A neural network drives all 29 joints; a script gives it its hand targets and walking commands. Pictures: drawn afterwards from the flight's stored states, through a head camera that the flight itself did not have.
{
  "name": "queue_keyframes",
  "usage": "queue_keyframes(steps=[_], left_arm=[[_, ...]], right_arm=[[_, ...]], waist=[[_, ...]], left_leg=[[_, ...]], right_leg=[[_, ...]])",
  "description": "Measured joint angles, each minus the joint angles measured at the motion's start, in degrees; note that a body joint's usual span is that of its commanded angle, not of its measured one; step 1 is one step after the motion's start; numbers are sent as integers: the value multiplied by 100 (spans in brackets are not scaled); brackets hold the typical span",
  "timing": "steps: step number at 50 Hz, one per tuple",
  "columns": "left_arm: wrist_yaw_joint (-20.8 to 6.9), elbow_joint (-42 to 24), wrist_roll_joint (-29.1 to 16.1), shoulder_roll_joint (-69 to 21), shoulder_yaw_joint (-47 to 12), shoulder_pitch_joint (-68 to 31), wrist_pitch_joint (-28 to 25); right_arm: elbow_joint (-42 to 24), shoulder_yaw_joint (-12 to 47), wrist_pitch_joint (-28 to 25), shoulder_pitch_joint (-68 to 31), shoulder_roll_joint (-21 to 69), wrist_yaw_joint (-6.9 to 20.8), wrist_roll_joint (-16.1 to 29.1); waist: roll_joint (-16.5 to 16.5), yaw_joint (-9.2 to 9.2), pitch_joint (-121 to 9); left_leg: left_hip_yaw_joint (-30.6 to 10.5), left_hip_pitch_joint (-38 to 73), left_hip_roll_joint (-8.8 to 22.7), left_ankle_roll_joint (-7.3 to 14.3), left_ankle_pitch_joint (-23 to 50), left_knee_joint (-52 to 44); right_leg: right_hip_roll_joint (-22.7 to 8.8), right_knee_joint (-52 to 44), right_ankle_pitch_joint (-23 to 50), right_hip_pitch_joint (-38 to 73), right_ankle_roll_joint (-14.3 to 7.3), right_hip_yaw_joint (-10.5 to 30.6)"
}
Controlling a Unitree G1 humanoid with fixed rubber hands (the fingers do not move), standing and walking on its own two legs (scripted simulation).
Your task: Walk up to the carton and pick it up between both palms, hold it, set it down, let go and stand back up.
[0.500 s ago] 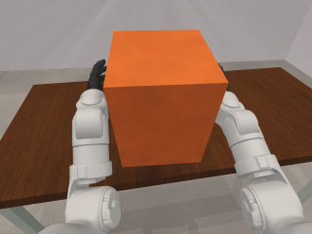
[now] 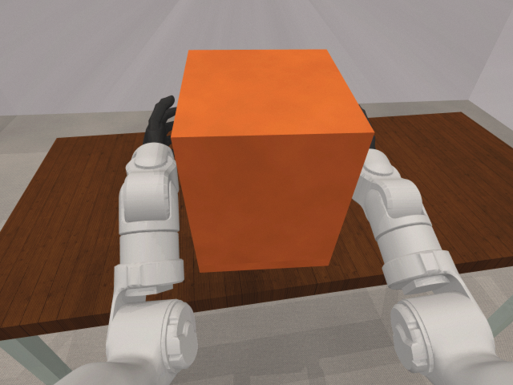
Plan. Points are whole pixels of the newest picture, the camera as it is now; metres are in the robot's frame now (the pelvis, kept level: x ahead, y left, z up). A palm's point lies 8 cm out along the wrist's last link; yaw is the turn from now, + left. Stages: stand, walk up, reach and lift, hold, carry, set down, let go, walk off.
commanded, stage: hold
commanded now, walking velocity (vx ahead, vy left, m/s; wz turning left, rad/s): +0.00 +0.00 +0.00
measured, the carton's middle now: (261, 163) +0.36 +0.01 +0.21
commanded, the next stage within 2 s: none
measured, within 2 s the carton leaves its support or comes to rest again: neither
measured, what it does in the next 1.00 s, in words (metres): stands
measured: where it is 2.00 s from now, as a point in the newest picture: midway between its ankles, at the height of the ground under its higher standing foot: outside the picture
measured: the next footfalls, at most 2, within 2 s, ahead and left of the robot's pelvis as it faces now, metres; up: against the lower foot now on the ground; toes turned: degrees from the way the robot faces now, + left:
none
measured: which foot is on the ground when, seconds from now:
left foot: down 0.00-1.00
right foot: down 0.00-1.00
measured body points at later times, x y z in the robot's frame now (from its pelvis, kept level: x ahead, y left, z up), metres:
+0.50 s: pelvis +0.00 +0.00 +0.00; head -0.06 +0.02 +0.45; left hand +0.38 +0.16 +0.22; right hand +0.38 -0.14 +0.22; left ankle +0.04 +0.13 -0.75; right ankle -0.01 -0.12 -0.75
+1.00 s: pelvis +0.00 +0.00 +0.00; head -0.06 +0.02 +0.45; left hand +0.38 +0.15 +0.23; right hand +0.38 -0.15 +0.22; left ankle +0.04 +0.13 -0.75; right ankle -0.01 -0.12 -0.75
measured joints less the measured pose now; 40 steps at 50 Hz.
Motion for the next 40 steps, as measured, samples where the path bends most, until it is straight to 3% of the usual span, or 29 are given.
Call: queue_keyframes(steps=[23, 40], left_arm=[[13, -364, -50, -56, -66, 308, 23], [17, 2, -14, 8, -9, -17, 12]], right_arm=[[-302, 213, 41, 215, -71, -90, 176], [5, 31, 24, -25, -30, -10, 22]], waist=[[16, -46, 74], [14, 11, -15]], left_leg=[[-40, 106, 0, -7, -85, 52], [-1, -10, -1, -3, -4, -14]], right_leg=[[11, -53, -35, 161, -3, -21], [9, 1, -1, -30, -5, 26]])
